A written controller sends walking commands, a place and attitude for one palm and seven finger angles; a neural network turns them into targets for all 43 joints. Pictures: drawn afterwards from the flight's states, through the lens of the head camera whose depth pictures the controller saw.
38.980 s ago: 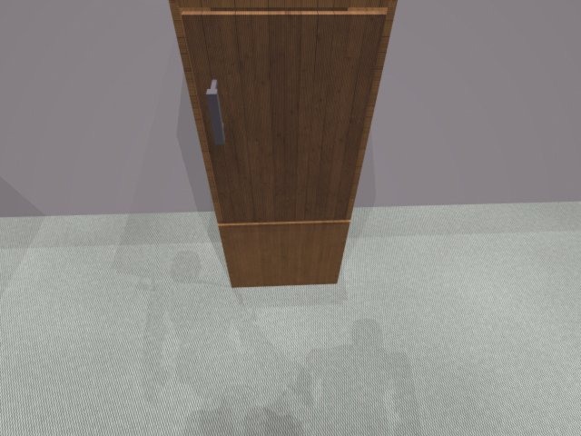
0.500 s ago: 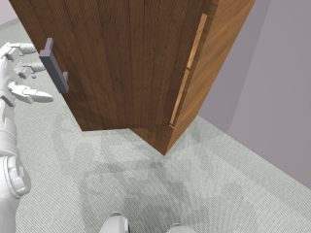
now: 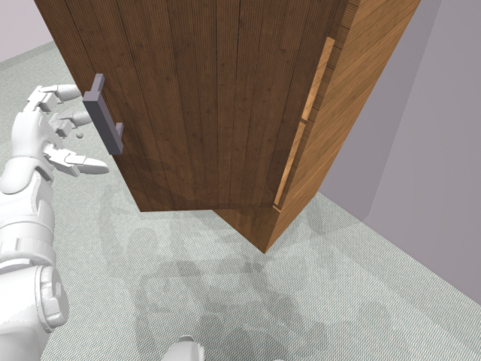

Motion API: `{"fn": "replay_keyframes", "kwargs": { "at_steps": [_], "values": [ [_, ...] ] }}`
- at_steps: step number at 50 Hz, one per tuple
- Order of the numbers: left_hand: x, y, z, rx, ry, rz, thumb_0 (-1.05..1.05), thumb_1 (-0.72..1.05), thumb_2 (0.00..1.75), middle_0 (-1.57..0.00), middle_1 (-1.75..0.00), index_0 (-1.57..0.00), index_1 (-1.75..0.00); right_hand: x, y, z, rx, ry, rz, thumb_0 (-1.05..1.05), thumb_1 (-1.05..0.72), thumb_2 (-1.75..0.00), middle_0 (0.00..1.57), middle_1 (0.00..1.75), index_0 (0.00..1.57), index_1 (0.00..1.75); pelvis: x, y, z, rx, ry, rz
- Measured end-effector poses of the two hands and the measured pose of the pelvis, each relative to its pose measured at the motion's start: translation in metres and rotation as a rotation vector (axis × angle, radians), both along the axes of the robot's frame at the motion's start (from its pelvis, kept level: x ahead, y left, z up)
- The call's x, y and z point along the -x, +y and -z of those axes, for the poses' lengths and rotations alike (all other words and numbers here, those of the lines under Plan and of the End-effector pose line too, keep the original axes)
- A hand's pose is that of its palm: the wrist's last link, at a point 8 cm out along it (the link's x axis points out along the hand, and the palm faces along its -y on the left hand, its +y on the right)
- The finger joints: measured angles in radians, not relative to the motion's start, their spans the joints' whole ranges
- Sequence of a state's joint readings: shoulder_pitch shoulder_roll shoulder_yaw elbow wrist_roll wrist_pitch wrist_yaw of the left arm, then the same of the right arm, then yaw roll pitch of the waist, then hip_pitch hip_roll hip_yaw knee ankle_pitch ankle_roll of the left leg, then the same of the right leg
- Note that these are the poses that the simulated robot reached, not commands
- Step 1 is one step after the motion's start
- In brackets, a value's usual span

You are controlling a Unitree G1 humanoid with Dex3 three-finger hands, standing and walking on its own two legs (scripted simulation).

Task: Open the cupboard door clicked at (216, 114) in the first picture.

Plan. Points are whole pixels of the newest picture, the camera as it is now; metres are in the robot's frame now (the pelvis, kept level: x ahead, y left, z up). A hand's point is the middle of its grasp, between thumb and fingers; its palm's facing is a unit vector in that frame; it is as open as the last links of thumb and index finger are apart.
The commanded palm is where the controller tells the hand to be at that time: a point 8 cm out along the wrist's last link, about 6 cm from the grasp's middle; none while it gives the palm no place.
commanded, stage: slide the fingers in behind the handle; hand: left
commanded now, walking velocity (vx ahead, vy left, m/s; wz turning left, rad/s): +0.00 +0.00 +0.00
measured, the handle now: (107, 116) +0.49 +0.22 +0.10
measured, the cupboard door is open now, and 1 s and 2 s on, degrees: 45 45 45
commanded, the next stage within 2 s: move the hooked fingers beside the handle in 1.02 s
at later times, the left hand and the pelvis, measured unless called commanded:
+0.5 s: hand (83, 136) +0.45 +0.25 +0.10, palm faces +0.15 -0.99 +0.01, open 14.7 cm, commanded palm +0.43 +0.25 +0.10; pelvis -0.01 +0.01 +0.00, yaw +2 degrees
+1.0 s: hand (87, 137) +0.44 +0.25 +0.10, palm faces +0.18 -0.98 -0.02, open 15.0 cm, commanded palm +0.43 +0.23 +0.10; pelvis -0.02 +0.01 -0.01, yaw +3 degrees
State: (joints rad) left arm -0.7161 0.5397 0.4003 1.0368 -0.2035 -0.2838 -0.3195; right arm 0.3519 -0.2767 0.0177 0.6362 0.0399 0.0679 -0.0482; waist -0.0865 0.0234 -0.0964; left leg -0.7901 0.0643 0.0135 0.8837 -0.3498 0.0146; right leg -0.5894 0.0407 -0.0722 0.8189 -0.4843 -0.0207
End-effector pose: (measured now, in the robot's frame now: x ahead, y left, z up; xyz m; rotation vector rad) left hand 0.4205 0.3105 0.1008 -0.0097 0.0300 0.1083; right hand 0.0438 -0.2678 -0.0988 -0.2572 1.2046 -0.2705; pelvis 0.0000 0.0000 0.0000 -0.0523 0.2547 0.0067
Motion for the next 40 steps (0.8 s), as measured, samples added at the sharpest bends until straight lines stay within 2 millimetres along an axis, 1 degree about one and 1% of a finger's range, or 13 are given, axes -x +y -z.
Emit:
{"fn": "replay_keyframes", "kwargs": {
  "at_steps": [4, 8, 28, 40],
  "values": [
    [0.000, -0.001, 0.000, -0.001, -0.003, -0.005, -0.01, -0.50, 0.30, -0.20, -1.17, -0.21, -1.16, -0.007, 0.002, 0.000, -0.001, -0.012, -0.016, 0.01, -0.91, -0.90, 0.20, 0.30, 0.20, 0.30, 0.001, 0.001, 0.000, 0.001, -0.002, -0.006],
    [0.001, -0.001, 0.000, 0.000, -0.005, -0.010, -0.01, -0.50, 0.30, -0.20, -1.18, -0.21, -1.16, -0.009, 0.004, 0.001, -0.001, -0.011, -0.030, 0.01, -0.91, -0.90, 0.20, 0.30, 0.20, 0.30, 0.002, 0.002, 0.001, 0.003, -0.002, -0.014],
    [0.005, -0.009, 0.001, -0.008, -0.014, -0.047, -0.01, -0.50, 0.30, -0.14, -1.17, -0.15, -1.16, 0.008, 0.016, 0.009, -0.024, 0.027, -0.059, 0.01, -0.91, -0.90, 0.20, 0.30, 0.20, 0.30, 0.010, 0.009, 0.004, 0.013, -0.007, -0.038],
    [0.009, -0.015, 0.001, -0.024, -0.020, -0.070, -0.01, -0.50, 0.30, -0.10, -1.15, -0.09, -1.14, 0.004, 0.023, 0.013, -0.035, 0.007, -0.101, 0.01, -0.91, -0.90, 0.20, 0.30, 0.20, 0.30, 0.017, 0.013, 0.007, 0.015, -0.012, -0.056]
  ]
}}
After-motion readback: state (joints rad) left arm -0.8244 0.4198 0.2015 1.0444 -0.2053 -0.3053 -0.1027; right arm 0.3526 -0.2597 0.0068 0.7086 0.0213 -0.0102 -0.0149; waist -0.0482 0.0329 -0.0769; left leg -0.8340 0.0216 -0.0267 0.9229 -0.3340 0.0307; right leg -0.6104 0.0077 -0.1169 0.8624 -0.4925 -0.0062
